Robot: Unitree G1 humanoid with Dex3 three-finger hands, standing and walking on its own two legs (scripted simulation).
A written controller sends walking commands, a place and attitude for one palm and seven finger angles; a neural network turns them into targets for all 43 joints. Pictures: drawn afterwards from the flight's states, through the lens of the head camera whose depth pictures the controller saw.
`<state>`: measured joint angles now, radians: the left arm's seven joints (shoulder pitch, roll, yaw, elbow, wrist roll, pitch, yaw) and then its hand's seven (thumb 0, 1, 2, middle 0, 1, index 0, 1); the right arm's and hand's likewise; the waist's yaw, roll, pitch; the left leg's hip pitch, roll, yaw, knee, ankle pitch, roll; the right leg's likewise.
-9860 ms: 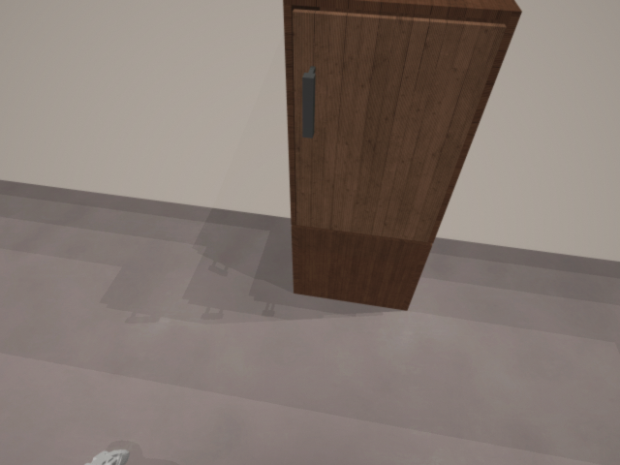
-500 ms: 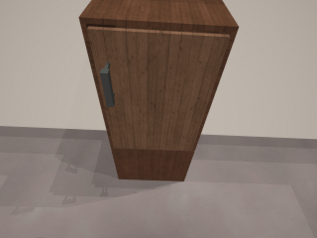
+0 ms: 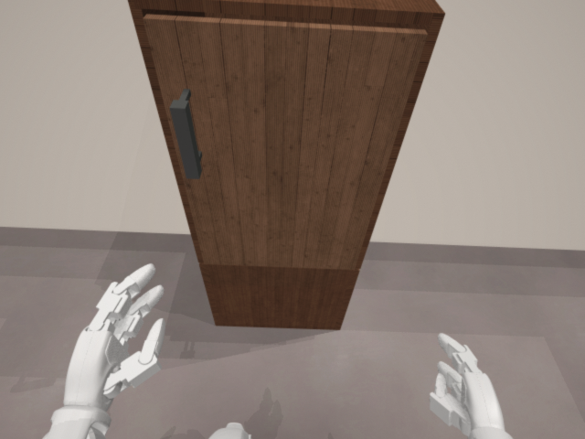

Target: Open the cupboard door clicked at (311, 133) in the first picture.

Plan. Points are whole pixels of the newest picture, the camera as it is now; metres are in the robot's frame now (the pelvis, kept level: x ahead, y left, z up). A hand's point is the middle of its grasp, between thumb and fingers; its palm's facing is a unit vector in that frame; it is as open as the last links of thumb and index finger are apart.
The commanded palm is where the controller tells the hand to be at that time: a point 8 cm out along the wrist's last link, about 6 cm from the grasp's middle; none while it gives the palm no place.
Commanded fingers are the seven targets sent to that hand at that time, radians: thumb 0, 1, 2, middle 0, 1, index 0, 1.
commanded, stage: raise the hand with hooked fingers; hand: left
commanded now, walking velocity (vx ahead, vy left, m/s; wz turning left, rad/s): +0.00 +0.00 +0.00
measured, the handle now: (190, 135) +0.55 +0.21 +0.12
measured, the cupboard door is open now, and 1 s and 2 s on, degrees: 0 0 0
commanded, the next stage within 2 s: move the hooked fingers beside the handle in 1.78 s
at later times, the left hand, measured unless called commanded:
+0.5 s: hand (116, 335) +0.23 +0.23 +0.06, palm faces +0.06 -1.00 -0.04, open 11.0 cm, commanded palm +0.20 +0.28 +0.07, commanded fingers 0.00 -0.08 0.48 -0.27 -0.93 -0.27 -0.93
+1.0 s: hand (62, 287) +0.26 +0.28 +0.12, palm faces +0.06 -1.00 -0.05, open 13.7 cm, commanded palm +0.23 +0.33 +0.12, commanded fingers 0.00 -0.50 0.30 -0.30 -1.20 -0.30 -1.20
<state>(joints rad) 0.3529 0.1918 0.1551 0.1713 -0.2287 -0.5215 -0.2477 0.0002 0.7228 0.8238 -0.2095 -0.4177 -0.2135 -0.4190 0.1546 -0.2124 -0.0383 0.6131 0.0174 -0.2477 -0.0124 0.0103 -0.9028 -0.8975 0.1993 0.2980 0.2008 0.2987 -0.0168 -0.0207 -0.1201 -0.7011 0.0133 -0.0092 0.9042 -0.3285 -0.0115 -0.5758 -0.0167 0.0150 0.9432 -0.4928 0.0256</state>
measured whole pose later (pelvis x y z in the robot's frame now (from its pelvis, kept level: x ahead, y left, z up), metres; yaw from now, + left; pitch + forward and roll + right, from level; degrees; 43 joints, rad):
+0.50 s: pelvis +0.01 -0.01 -0.01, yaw +0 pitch +10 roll -2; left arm 0.36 0.31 0.34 0.02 -0.38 -0.20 -0.36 0.00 0.14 0.58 -0.26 -0.79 -0.26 -0.79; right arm 0.29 -0.19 0.02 0.57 0.04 -0.18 -0.09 0.01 -0.90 -0.90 0.20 0.30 0.20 0.30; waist -0.01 0.04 -0.13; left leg -0.78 0.05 -0.04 0.99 -0.39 -0.03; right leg -0.63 0.02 -0.01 0.99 -0.53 0.01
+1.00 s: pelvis +0.00 +0.02 +0.01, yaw +1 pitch +5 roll -3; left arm 0.11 0.39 0.36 0.14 -0.36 -0.15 -0.39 -0.01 -0.42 0.34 -0.29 -1.15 -0.30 -1.15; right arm 0.26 -0.24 0.06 0.54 0.07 -0.23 -0.11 0.01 -0.90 -0.90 0.20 0.30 0.20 0.30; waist 0.02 0.04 -0.10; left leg -0.64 0.02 -0.04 0.87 -0.33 0.01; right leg -0.46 0.00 -0.02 0.81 -0.44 0.04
